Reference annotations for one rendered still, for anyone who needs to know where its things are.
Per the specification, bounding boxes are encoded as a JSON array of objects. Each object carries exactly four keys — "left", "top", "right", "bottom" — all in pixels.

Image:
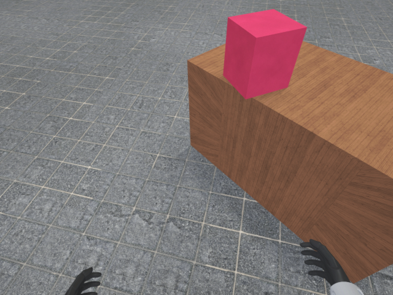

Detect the pedestal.
[{"left": 187, "top": 41, "right": 393, "bottom": 283}]

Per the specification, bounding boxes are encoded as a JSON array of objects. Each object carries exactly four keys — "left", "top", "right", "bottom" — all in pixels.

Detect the robot left hand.
[{"left": 65, "top": 267, "right": 101, "bottom": 295}]

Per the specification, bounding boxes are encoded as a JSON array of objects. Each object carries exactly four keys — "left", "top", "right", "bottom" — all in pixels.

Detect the robot right hand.
[{"left": 300, "top": 239, "right": 350, "bottom": 286}]

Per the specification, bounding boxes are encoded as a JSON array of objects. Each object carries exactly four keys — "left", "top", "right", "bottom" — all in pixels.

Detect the right robot forearm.
[{"left": 330, "top": 281, "right": 364, "bottom": 295}]

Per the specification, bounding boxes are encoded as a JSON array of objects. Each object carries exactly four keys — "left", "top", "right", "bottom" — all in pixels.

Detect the carton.
[{"left": 223, "top": 9, "right": 307, "bottom": 99}]

